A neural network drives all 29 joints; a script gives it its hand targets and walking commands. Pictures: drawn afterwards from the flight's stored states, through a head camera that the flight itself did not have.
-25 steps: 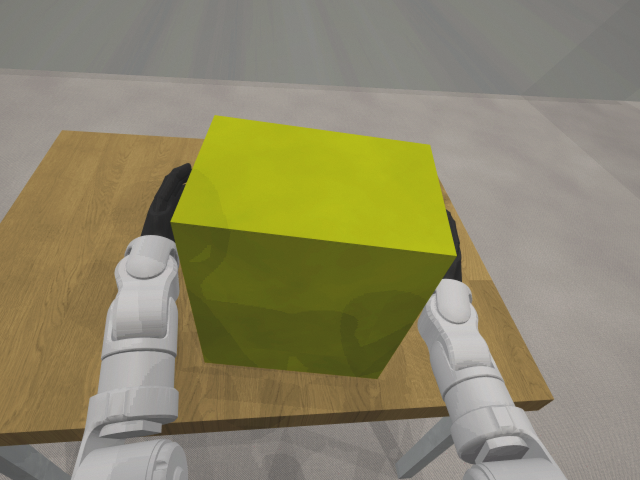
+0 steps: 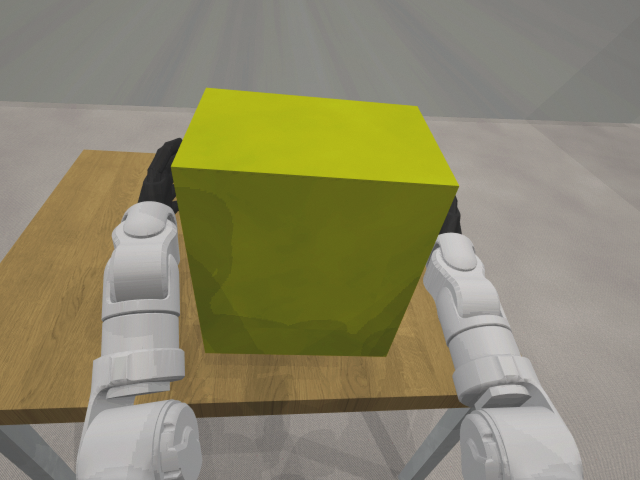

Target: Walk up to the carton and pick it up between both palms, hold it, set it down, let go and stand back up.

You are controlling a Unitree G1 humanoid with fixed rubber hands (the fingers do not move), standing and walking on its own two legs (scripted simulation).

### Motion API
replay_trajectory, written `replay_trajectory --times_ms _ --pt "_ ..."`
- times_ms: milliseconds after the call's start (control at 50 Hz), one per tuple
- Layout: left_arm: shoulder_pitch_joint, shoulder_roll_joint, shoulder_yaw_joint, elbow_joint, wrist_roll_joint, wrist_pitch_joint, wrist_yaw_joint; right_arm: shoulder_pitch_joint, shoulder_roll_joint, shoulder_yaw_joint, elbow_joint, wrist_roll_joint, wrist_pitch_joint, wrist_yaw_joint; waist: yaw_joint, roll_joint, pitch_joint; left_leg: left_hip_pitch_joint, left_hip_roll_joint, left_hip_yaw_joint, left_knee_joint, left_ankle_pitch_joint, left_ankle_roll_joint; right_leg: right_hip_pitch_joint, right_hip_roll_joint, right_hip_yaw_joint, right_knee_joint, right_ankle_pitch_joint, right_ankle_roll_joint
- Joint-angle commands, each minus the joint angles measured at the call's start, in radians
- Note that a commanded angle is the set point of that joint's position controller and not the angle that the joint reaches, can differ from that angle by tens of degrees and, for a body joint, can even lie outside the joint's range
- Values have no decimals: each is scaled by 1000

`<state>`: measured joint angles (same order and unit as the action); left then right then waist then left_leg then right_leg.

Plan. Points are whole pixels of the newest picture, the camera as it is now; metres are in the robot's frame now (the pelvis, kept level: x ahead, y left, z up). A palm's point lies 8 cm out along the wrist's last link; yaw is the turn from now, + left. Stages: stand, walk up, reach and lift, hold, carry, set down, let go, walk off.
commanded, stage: reach and lift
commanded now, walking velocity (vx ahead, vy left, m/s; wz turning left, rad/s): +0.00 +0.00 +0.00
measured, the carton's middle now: (305, 236) +0.38 +0.01 +0.15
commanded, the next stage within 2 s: hold in 1.44 s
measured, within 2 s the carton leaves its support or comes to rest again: neither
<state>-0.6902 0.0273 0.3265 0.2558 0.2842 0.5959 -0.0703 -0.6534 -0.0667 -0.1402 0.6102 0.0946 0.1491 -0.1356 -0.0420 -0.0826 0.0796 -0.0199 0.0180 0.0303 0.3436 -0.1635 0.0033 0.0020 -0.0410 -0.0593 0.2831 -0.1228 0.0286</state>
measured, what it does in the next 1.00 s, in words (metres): stands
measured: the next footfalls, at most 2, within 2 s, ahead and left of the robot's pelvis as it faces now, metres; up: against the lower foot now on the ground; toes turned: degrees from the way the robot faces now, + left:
none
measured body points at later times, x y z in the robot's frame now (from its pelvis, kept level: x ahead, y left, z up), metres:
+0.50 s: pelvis +0.01 -0.01 +0.00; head -0.04 +0.02 +0.45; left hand +0.40 +0.18 +0.22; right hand +0.40 -0.17 +0.23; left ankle +0.03 +0.11 -0.75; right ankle +0.03 -0.14 -0.75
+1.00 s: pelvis +0.02 +0.00 +0.00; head -0.05 +0.03 +0.45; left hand +0.40 +0.18 +0.25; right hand +0.41 -0.17 +0.27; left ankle +0.03 +0.11 -0.75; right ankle +0.03 -0.14 -0.75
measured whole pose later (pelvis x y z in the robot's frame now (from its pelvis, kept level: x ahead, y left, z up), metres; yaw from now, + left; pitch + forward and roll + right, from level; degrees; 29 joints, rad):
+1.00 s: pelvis +0.02 +0.00 +0.00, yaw +0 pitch -7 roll -1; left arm -0.79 0.06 0.36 0.24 0.26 0.82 -0.04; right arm -0.93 -0.19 -0.03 0.70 0.28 0.45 -0.16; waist -0.08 -0.04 -0.04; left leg -0.04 0.02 0.01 0.36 -0.19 0.00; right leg 0.00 -0.02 -0.05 0.26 -0.14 0.03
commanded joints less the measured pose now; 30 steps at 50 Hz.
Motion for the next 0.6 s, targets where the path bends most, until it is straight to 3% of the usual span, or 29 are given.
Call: replay_trajectory --times_ms 0,20,40,60,80,120,140,160,180,240,260,300,320,360,400,420,460,480,520,540,580 --pt "-633 -466 -409 -15 -133 -30 -108 -818 487 334 -235 45 -28 130 -5 97 -393 -16 -50 41 -78 37 -14 73 67 -33 -31 -72 -15" --pt "-645 -465 -404 -18 -131 -25 -106 -839 490 327 -229 48 -24 133 2 107 -412 -12 -49 40 -81 33 -8 78 66 -25 -25 -69 -13" --pt "-646 -465 -395 -1 -139 -21 -109 -820 488 318 -183 39 -9 131 -9 85 -418 -9 -52 38 -86 19 -6 88 65 -25 -33 -67 -10" --pt "-647 -459 -386 12 -133 -14 -113 -846 473 307 -214 34 -8 127 -29 83 -408 -16 -52 36 -82 22 -9 73 61 -28 -32 -52 -8" --pt "-664 -445 -344 33 -111 -4 -117 -835 455 280 -146 30 13 130 -22 85 -361 -14 -55 37 -97 0 -5 61 63 -28 -36 -79 -5" --pt "-694 -431 -324 82 -120 5 -124 -896 474 279 -140 35 25 129 -21 69 -378 -52 -63 48 -107 -44 6 69 57 -25 -41 -99 -3" --pt "-722 -447 -338 58 -125 2 -121 -899 472 258 -127 32 30 130 -34 93 -374 -51 -62 37 -108 -41 4 58 60 -30 -33 -107 -4" --pt "-714 -443 -324 88 -129 7 -125 -923 471 263 -134 40 32 134 -25 89 -385 -59 -63 36 -104 -42 -1 51 67 -30 -26 -97 -3" --pt "-714 -431 -316 70 -137 7 -122 -913 492 288 -150 59 45 127 -24 52 -412 -45 -71 40 -92 -2 10 90 60 -24 -34 -62 2" --pt "-732 -428 -319 11 -143 7 -117 -907 511 331 -158 107 63 115 -19 70 -482 -6 -80 33 -62 103 6 118 64 -18 -19 76 15" --pt "-755 -426 -321 3 -145 7 -119 -916 514 336 -156 116 70 108 -33 94 -467 -9 -83 29 -53 116 -3 112 64 -11 -11 100 18" --pt "-700 -431 -313 38 -142 22 -125 -919 513 347 -177 127 86 95 -37 58 -468 -1 -86 26 -49 125 3 131 67 -11 -16 127 17" --pt "-713 -420 -310 -1 -135 29 -127 -906 513 355 -183 141 94 93 -43 57 -474 11 -90 27 -44 130 2 132 70 -9 -9 148 29" --pt "-674 -399 -279 44 -119 45 -144 -878 492 353 -141 141 125 83 -47 32 -411 5 -87 22 -54 112 8 125 66 -6 -20 132 32" --pt "-738 -427 -321 -11 -139 51 -147 -946 493 357 -210 163 125 85 -52 81 -430 6 -82 15 -43 124 -10 89 80 -16 -11 101 20" --pt "-763 -421 -338 -41 -151 45 -135 -926 485 355 -178 166 132 92 -43 101 -453 30 -77 15 -51 153 -16 100 82 -20 -20 87 11" --pt "-772 -443 -375 -97 -191 43 -118 -968 499 394 -257 203 134 93 -40 90 -531 47 -78 11 -23 249 -28 124 94 -18 -11 174 8" --pt "-770 -445 -387 -129 -196 43 -114 -943 507 400 -271 205 142 84 -60 91 -539 75 -79 7 -7 297 -30 142 92 -9 -9 235 11" --pt "-746 -452 -386 -145 -176 58 -109 -892 484 400 -231 217 166 83 -61 129 -492 86 -76 -2 -9 310 -43 125 98 -12 -6 231 13" --pt "-701 -446 -380 -129 -171 70 -111 -907 473 410 -242 226 170 84 -47 113 -490 89 -74 0 -12 310 -41 132 101 -12 -11 221 7" --pt "-703 -443 -393 -147 -164 83 -107 -916 452 403 -246 236 176 87 -50 134 -478 82 -68 -5 -19 309 -47 104 104 -18 -20 185 5"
